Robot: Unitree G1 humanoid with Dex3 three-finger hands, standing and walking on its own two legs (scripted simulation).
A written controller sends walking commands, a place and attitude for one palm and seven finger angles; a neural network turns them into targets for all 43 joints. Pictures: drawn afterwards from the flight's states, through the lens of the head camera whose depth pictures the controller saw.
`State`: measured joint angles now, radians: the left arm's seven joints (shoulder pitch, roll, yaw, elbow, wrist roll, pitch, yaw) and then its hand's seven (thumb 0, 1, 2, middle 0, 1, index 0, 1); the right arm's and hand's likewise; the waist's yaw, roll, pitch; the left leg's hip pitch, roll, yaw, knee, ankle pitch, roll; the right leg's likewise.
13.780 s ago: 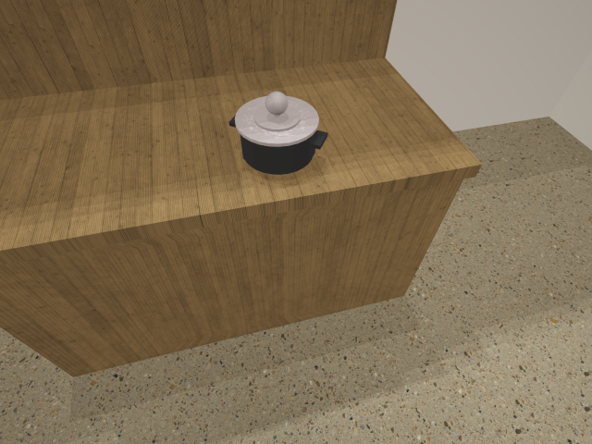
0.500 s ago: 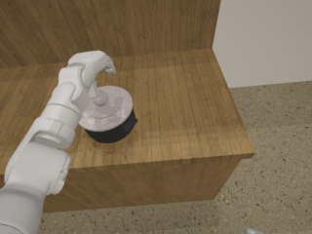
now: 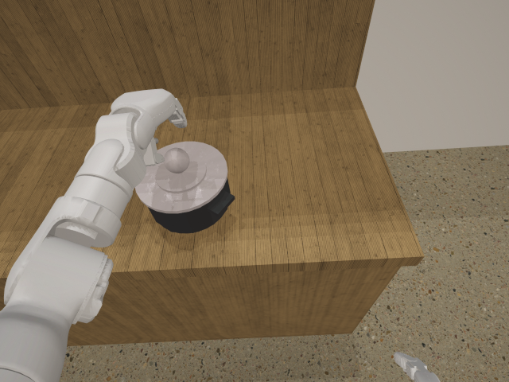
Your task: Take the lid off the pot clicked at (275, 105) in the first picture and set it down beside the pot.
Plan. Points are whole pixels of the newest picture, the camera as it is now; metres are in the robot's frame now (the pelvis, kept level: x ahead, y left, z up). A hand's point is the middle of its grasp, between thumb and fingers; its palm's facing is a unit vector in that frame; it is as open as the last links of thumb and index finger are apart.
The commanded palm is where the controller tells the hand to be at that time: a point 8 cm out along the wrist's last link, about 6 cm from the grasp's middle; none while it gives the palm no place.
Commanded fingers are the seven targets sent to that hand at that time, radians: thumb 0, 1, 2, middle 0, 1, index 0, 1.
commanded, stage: move the open hand above the knob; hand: left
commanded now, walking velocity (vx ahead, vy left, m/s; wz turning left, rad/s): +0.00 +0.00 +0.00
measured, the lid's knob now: (176, 160) +0.50 +0.15 +0.05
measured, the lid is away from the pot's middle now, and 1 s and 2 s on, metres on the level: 0.00 0.00 0.00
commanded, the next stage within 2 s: lower the open fingers around the knob in 0.06 s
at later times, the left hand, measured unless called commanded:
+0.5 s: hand (165, 149) +0.46 +0.15 +0.12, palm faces -0.32 -0.06 -0.95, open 10.5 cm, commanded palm +0.45 +0.16 +0.18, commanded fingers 0.00 -0.35 1.44 -0.80 -0.08 -0.80 -0.08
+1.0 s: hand (168, 166) +0.46 +0.15 +0.08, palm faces -0.35 -0.05 -0.94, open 10.5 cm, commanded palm +0.46 +0.16 +0.14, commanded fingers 0.00 -0.35 1.44 -0.80 -0.08 -0.80 -0.08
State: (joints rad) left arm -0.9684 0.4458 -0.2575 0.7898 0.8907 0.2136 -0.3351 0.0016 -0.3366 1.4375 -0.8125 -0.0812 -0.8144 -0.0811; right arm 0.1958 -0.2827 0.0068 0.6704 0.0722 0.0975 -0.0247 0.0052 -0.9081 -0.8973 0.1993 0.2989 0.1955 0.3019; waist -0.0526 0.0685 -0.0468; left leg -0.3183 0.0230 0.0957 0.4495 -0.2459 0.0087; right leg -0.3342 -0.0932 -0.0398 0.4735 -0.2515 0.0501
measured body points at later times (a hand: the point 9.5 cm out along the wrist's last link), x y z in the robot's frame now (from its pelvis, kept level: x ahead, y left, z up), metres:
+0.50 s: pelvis +0.00 +0.00 +0.00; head +0.03 -0.03 +0.45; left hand +0.47 +0.15 +0.17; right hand +0.08 -0.26 -0.14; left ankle -0.02 +0.12 -0.74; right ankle -0.02 -0.15 -0.74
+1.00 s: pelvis +0.00 +0.00 +0.00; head +0.04 -0.03 +0.44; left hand +0.47 +0.15 +0.14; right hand +0.09 -0.27 -0.14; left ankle -0.02 +0.12 -0.74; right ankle -0.02 -0.15 -0.74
